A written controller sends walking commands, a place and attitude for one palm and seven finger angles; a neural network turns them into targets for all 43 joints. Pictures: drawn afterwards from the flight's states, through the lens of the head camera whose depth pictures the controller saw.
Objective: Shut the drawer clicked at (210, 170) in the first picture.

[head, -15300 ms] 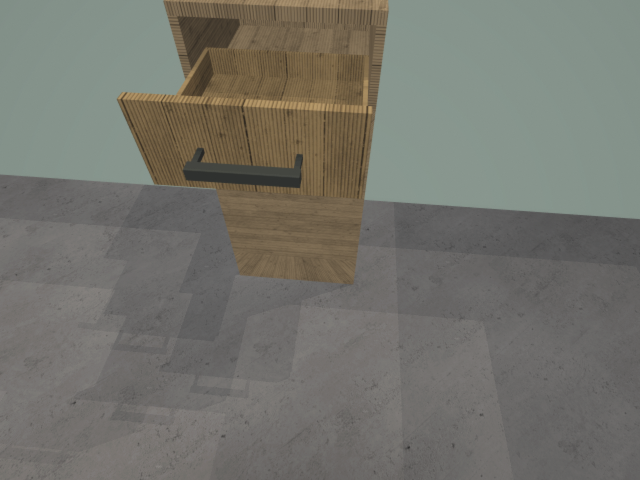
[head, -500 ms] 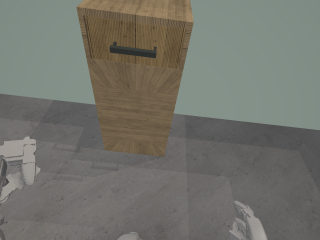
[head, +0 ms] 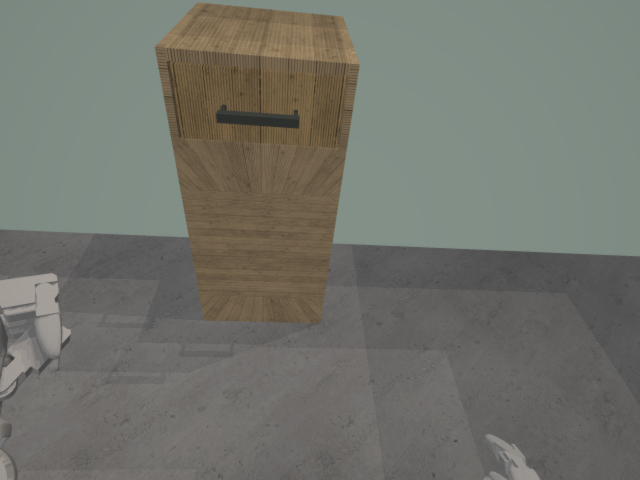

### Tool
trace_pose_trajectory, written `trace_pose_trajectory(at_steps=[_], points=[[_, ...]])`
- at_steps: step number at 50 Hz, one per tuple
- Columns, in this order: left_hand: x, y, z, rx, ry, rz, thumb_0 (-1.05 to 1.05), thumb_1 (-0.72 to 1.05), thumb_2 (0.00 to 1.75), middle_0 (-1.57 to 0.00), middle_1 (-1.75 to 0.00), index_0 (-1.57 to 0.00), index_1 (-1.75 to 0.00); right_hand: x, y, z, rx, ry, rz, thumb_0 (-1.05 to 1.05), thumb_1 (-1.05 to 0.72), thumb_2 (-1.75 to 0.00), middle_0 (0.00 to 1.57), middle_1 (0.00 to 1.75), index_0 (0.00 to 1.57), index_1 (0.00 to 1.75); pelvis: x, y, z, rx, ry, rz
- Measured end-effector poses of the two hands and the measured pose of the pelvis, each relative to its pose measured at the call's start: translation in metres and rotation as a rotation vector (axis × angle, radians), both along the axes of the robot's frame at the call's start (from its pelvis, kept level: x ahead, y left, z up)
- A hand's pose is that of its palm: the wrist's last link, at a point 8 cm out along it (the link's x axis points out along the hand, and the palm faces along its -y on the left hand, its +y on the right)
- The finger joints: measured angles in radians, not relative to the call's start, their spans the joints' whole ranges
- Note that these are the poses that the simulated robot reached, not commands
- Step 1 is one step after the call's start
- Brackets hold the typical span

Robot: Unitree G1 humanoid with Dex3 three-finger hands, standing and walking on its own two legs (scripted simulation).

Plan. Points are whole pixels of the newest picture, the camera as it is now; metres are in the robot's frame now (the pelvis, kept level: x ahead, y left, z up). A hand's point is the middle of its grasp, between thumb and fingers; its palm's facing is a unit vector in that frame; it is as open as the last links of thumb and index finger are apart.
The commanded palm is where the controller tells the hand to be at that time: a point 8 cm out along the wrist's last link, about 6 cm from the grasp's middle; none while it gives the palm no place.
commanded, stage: stop stepping back and stand still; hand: left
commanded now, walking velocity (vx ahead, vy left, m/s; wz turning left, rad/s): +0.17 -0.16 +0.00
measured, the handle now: (259, 115) +0.85 +0.19 +0.09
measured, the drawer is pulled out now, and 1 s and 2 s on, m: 0.00 0.00 0.00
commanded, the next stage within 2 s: let the arm hang, fingers relaxed in 0.60 s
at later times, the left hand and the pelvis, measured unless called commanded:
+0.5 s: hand (27, 381) +0.14 +0.25 +0.18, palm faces +0.43 -0.81 -0.40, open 3.2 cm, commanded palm +0.09 +0.29 +0.20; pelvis -0.03 +0.01 +0.02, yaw +1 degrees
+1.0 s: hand out of the picture +0.03 +0.20 -0.15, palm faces +0.04 -0.98 -0.22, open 3.1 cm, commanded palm none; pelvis -0.03 +0.01 +0.01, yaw +4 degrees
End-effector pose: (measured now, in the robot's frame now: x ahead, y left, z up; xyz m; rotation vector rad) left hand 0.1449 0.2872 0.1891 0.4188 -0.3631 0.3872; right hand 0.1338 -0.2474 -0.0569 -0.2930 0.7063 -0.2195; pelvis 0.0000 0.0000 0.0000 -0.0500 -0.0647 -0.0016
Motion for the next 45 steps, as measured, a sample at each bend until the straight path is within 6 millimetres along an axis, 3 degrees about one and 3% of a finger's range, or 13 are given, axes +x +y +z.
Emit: trace_pose_trajectory(at_steps=[4,9,13,17,23,31,35,37,40,43,45], points=[[-0.002,-0.001,0.005,0.005,0.033,-0.012,0.01,0.89,0.90,-1.41,-1.60,-1.41,-1.60,-0.017,0.013,0.007,0.051,-0.011,-0.001,0.01,-0.91,-0.90,0.20,0.30,0.20,0.30,-0.010,-0.001,0.011,0.017,-0.008,0.001],[-0.024,-0.012,0.020,0.076,0.105,-0.032,0.01,0.89,0.90,-1.41,-1.60,-1.41,-1.60,-0.029,0.026,0.011,0.106,0.007,0.039,0.01,-0.91,-0.90,0.20,0.30,0.20,0.30,-0.018,-0.006,0.024,0.010,0.022,0.007],[-0.041,-0.016,0.021,0.124,0.110,-0.025,0.01,0.89,0.90,-1.41,-1.60,-1.41,-1.60,-0.029,0.023,-0.003,0.105,0.040,0.068,0.01,-0.90,-0.90,0.21,0.30,0.20,0.30,-0.032,-0.008,0.015,0.027,0.029,0.000],[-0.047,-0.004,0.013,0.065,0.087,0.037,0.01,0.88,0.90,-1.41,-1.60,-1.41,-1.60,-0.031,0.016,-0.007,0.083,0.063,0.049,0.01,-0.90,-0.90,0.21,0.30,0.20,0.30,-0.031,-0.005,0.014,0.027,0.025,0.015],[-0.044,0.005,0.000,0.009,0.092,0.053,0.01,0.89,0.90,-1.41,-1.60,-1.41,-1.60,-0.024,0.014,0.000,0.039,0.019,0.041,0.01,-0.91,-0.90,0.20,0.30,0.20,0.30,-0.032,0.005,0.013,0.036,0.007,0.024],[-0.040,0.001,0.014,0.102,0.142,0.035,0.01,0.89,0.90,-1.41,-1.60,-1.41,-1.60,-0.006,0.033,0.008,0.098,-0.020,0.099,0.01,-0.91,-0.90,0.20,0.30,0.20,0.30,-0.030,0.002,0.020,0.034,0.040,0.040],[-0.038,0.001,0.009,0.079,0.171,0.042,0.01,0.89,0.90,-1.41,-1.60,-1.41,-1.60,0.004,0.037,0.002,0.110,0.002,0.108,0.01,-0.91,-0.90,0.20,0.30,0.20,0.30,-0.024,0.004,0.020,0.021,0.050,0.035],[-0.026,0.007,-0.021,0.063,0.267,0.023,0.01,0.89,0.90,-1.41,-1.60,-1.41,-1.60,0.008,0.035,-0.009,0.125,0.023,0.145,0.01,-0.90,-0.90,0.20,0.30,0.20,0.30,-0.023,0.007,0.016,0.021,0.061,0.049],[-0.011,0.019,-0.113,-0.085,0.617,0.062,0.00,0.89,0.90,-1.38,-1.58,-1.38,-1.57,0.008,0.027,-0.032,0.126,0.125,0.158,0.01,-0.90,-0.90,0.20,0.30,0.20,0.30,-0.025,0.011,0.010,0.028,0.066,0.065],[-0.027,0.011,-0.207,-0.251,0.983,0.097,0.00,0.90,0.90,-1.32,-1.52,-1.32,-1.52,-0.004,0.018,-0.043,0.116,0.208,0.127,0.01,-0.91,-0.90,0.20,0.30,0.20,0.30,-0.026,0.011,0.007,0.039,0.058,0.070],[-0.051,-0.007,-0.254,-0.340,1.188,0.088,0.00,0.90,0.90,-1.26,-1.47,-1.27,-1.46,-0.019,0.013,-0.045,0.104,0.265,0.097,0.01,-0.91,-0.90,0.20,0.30,0.20,0.30,-0.026,0.010,0.008,0.041,0.051,0.072]])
